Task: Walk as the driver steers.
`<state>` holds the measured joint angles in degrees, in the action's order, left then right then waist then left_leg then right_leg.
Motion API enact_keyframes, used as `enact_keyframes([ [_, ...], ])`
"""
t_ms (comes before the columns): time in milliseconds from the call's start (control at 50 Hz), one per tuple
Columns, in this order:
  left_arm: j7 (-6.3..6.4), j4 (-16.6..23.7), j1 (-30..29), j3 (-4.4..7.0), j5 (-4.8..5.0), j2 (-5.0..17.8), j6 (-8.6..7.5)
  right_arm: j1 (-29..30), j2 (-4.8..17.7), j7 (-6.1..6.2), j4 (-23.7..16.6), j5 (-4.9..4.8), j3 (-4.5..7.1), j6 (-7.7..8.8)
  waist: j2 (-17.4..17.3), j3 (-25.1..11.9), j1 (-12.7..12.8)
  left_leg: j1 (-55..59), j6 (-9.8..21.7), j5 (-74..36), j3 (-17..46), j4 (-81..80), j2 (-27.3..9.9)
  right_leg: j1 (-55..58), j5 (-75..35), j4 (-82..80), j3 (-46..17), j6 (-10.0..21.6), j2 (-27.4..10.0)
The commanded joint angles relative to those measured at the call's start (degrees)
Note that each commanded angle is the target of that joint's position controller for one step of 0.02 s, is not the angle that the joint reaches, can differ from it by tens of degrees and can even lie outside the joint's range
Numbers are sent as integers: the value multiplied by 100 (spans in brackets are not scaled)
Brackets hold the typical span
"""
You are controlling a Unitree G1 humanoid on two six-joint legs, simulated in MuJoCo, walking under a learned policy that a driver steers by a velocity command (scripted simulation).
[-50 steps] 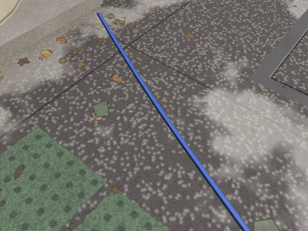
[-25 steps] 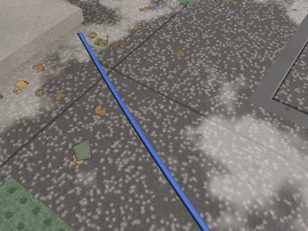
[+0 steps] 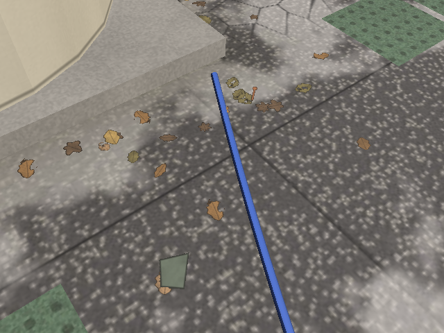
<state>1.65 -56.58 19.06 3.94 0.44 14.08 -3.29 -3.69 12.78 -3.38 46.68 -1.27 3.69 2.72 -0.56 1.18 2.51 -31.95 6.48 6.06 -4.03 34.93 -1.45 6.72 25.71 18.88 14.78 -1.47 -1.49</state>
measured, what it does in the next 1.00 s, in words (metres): walks ahead, turning right: left foot, then right foot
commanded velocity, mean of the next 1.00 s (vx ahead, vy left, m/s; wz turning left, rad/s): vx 0.50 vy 0.00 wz -0.27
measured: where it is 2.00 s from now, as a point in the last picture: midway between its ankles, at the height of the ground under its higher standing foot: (334, 176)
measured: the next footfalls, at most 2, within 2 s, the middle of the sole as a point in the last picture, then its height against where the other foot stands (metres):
left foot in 0.02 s outside the picture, level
right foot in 0.56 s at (275, 321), level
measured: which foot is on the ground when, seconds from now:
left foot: up 0.00-0.00, down 0.02-0.58, up 0.60-1.00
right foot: down 0.00-0.02, up 0.04-0.54, down 0.56-1.00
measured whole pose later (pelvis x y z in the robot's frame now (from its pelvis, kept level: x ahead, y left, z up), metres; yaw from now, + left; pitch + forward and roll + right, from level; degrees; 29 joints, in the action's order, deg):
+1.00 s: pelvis +0.59 -0.03 +0.01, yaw -21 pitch +3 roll +0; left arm 0.6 -43.6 19.4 4.6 1.4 16.2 -2.2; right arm -1.6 15.4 -0.7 41.2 -0.3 2.6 6.5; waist -1.5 0.4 4.6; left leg -30.3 -2.2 1.2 5.0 28.0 -0.8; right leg -6.9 20.9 25.8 -11.1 3.4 6.4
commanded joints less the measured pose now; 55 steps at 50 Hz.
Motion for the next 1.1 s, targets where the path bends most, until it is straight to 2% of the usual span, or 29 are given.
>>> enact_keyframes([
  [20, 72, 459, -308, 206, 19, 1146, -1, -1855, 1367, 98, 12, -22, 552, 18, 204, -1071, -1280, 3118, 603, 103, 447, -473, 186, -1495, -5764, 3382, -156, 365, -1096],
  [40, -63, 728, 201, -67, -184, 237, -172, -2042, 1972, 177, 61, -60, 656, 21, -1332, -1563, -705, 5225, 1635, 555, 3505, -752, -1351, -4190, -294, 5551, -467, -1, 54],
  [60, -164, 865, -204, -59, 35, 489, -462, -2234, 1671, 182, -57, 18, 527, 75, -966, -2325, -904, 5743, 1978, 991, 5243, -1697, -1856, -5010, 797, 6393, -1834, 73, 412],
  [80, -233, 903, -626, 18, 277, 746, -594, -2112, 1225, 202, 28, 91, 406, 109, -654, -1667, -1003, 5347, 1575, 581, 4220, -1766, -1712, -5471, 314, 6344, -2001, 264, -1],
  [100, -221, 892, -726, 4, 278, 744, -622, -1642, 953, 206, -74, 68, 323, 143, -209, -1157, -775, 4443, 1299, 67, 3333, -1741, -1523, -5282, -207, 5875, -1910, 368, -326],
  [120, -174, 788, -778, 52, 158, 767, -574, -1126, 705, 196, -184, 82, 234, 157, 111, -752, -532, 3481, 1105, -580, 2649, -1831, -1329, -4888, -490, 5407, -1826, 346, -572],
  [140, -163, 722, -660, 103, 107, 793, -470, -868, 525, 205, -246, 148, 161, 184, 27, -614, -335, 2859, 1017, -955, 2230, -1987, -1189, -4424, -673, 5143, -1863, 330, -741],
  [180, -162, 633, -409, 100, 88, 611, -263, -851, 625, 208, -179, 168, 166, 245, -104, -451, -154, 2276, 969, -1232, 1783, -2305, -1084, -4071, -871, 4810, -1822, 261, -839],
  [240, -112, 744, -729, 76, 36, 511, -113, -1080, 864, 275, -7, 181, 215, 338, -103, -126, -201, 2172, 849, -1700, 1149, -2587, -1009, -4540, -1660, 4143, -1803, 131, -859],
  [360, -238, 1008, -1606, 2, 76, 349, -172, -1266, 900, 374, 170, 185, 174, 363, -202, 133, -575, 2546, 316, -1373, 171, -2823, -787, -4468, -3571, 2066, -1594, 269, -460],
  [460, -436, 1351, -2105, -56, 89, 324, -193, -1552, 945, 425, 397, 139, 192, 206, -211, 325, -711, 3862, 225, -2283, -71, -2364, -1219, -4977, -2937, 1461, -1400, 484, -243],
  [520, -539, 1445, -1725, 50, 73, 568, -166, -1304, 1178, 524, 296, 110, 244, 62, -536, -109, -340, 4186, 49, -4925, -294, -1307, -1305, -4199, -1941, 1516, -921, 767, 200],
  [540, -537, 1358, -1181, 149, 70, 762, -139, -1222, 1251, 560, 258, 118, 254, 11, -623, -430, -29, 4091, -34, -5579, -374, -533, -1264, -3486, -1726, 1526, -821, 899, 401],
  [560, -494, 1174, -289, 306, 73, 1063, -127, -1087, 1276, 587, 204, 97, 243, -13, -477, -862, 465, 3541, -213, -5277, -524, 697, -1053, -2163, -2109, 1115, -932, 1115, 531],
  [580, -370, 1073, 538, 457, 34, 1586, -71, -1192, 1110, 589, 59, 189, 157, 60, 375, -1530, 687, 2078, -426, -3084, -580, 2586, -707, -376, -2349, 1093, -2538, 1538, -515],
  [600, -373, 1200, 353, 461, 99, 1710, -97, -1743, 328, 432, -86, 249, -86, 253, 1679, -2155, 97, -446, -808, 2391, 175, 4653, 699, 1554, -1643, 352, -5859, 2767, -1824],
  [620, -363, 1182, 460, 333, 64, 1305, -83, -1253, 872, 307, -156, 61, 15, 506, 996, -2290, 454, -1103, -584, 2424, 1205, 4956, 368, 1733, -1191, -37, -5893, 2521, -1679],
  [640, -334, 1252, 237, 270, 42, 1020, -95, -772, 1014, 256, -337, -124, 36, 617, 674, -1549, 460, -1392, -461, 2032, 1133, 4707, 83, 1137, -1302, -68, -4998, 2246, -1488],
  [660, -349, 1331, -153, 235, 43, 931, -124, -595, 933, 278, -378, -65, 24, 656, -20, -885, 172, -1243, -446, 1683, 1035, 4085, -161, 108, -1884, -182, -4372, 2079, -1251],
  [680, -337, 1423, -463, 178, 35, 741, -138, -533, 1015, 331, -358, 92, 90, 615, -177, -628, -26, -875, -502, 1506, 975, 3542, -343, -611, -2417, -279, -3944, 1970, -1066],
  [700, -312, 1520, -615, 147, -19, 715, -133, -634, 998, 341, -378, 144, 113, 540, -45, -484, -210, -518, -570, 1430, 969, 3353, -411, -1153, -2710, -424, -3773, 1991, -947],
  [760, -230, 1617, -640, 199, 6, 922, -132, -727, 817, 394, -461, 206, 92, 361, 161, -300, -375, -274, -862, 1171, 786, 2420, -460, -1941, -3206, -643, -3325, 1991, -747],
  [860, -108, 1623, -274, 276, 88, 1105, -34, 269, 581, 380, -780, 188, -16, 354, 454, -218, 27, 290, -1053, -803, 601, 209, -45, -2425, -2659, -491, -2786, 1513, -231],
  [960, -89, 1577, 60, 265, 109, 1019, 61, 575, 883, 275, -989, 75, 78, 465, 657, -281, 107, 562, -898, -597, 838, -644, 148, -1746, -1921, 149, -3603, 1327, -519],
  [1020, -75, 1702, -131, 207, 59, 835, 75, -317, 1137, 281, -797, 108, 225, 568, 797, -578, -435, 1845, -528, -258, 798, -1016, 56, -1802, -2084, 1055, -3747, 1031, -306],
  [1040, -98, 1817, -189, 85, 4, 508, 41, -1132, 1433, 328, -719, 213, 314, 591, 337, -1228, -810, 3166, -163, 15, 1559, -927, -794, -2403, -1698, 2458, -3293, 804, 26],
  [1060, -99, 1990, 586, -28, 116, 147, -29, -1787, 1967, 341, -555, 302, 441, 517, -1443, -1981, -560, 5094, 808, 868, 4048, -1301, -2156, -4325, 487, 4373, -2453, 404, 838],
  [1080, -93, 1917, 678, 30, 202, 670, -46, -1835, 1598, 308, -526, 152, 383, 475, -1570, -1880, -623, 5149, 957, 2282, 5135, -1646, -2434, -5276, 839, 5355, -2484, 316, 404],
  [1100, -92, 1926, 144, 137, 178, 1073, -10, -1563, 1151, 326, -640, 128, 262, 440, -879, -1134, -791, 4515, 670, 2455, 4263, -1744, -2134, -5504, 305, 5681, -2493, 277, 164],
])
Velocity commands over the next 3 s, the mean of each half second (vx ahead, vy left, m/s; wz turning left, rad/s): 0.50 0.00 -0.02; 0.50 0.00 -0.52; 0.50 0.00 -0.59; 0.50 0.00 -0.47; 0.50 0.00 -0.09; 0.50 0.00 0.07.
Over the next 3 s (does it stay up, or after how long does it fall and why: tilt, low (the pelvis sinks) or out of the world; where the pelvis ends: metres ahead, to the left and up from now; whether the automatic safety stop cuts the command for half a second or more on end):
stays up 1.34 -0.77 0.02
